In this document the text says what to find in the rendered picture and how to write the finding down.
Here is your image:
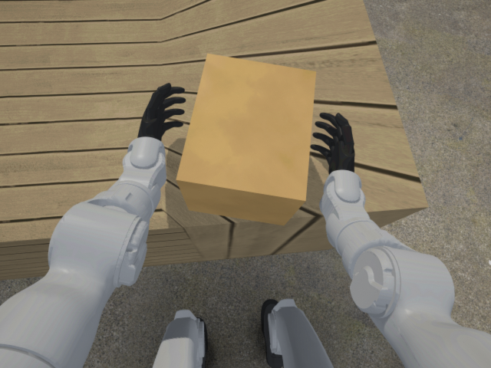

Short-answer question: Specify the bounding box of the left robot thigh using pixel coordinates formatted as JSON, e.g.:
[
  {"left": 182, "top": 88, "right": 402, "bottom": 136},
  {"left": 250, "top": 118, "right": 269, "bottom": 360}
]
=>
[{"left": 153, "top": 317, "right": 205, "bottom": 368}]

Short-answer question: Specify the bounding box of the left robot upper arm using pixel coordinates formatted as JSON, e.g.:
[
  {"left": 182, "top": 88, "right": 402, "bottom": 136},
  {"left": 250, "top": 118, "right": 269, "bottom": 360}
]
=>
[{"left": 0, "top": 202, "right": 149, "bottom": 368}]

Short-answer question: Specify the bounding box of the right robot upper arm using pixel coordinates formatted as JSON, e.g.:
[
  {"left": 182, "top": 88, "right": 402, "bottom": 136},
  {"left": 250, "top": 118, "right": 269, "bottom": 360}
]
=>
[{"left": 350, "top": 246, "right": 491, "bottom": 368}]

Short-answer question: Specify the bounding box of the carton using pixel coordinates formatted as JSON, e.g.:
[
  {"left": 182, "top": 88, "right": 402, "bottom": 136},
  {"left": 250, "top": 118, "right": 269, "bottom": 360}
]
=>
[{"left": 176, "top": 54, "right": 316, "bottom": 225}]

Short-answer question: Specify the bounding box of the right robot hand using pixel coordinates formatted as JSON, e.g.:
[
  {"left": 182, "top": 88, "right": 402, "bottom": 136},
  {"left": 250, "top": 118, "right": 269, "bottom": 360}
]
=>
[{"left": 310, "top": 113, "right": 355, "bottom": 175}]

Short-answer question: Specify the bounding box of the pedestal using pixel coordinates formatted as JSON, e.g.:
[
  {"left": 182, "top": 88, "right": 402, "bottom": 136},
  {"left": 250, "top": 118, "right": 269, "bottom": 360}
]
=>
[{"left": 0, "top": 0, "right": 429, "bottom": 281}]

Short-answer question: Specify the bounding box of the left robot forearm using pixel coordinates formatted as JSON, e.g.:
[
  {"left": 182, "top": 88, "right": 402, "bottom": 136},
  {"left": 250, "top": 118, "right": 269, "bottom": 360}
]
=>
[{"left": 48, "top": 136, "right": 166, "bottom": 267}]

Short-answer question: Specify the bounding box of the right robot forearm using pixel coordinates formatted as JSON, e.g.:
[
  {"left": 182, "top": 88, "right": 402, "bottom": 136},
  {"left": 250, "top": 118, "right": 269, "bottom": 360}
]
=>
[{"left": 319, "top": 170, "right": 455, "bottom": 303}]

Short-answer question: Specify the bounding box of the robot right shin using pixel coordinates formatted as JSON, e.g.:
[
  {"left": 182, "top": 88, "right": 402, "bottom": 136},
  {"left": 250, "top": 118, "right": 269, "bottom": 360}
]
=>
[{"left": 270, "top": 299, "right": 305, "bottom": 355}]

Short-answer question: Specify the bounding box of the left robot hand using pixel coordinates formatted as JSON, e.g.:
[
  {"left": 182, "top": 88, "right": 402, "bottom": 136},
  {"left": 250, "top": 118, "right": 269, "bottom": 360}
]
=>
[{"left": 137, "top": 83, "right": 186, "bottom": 141}]

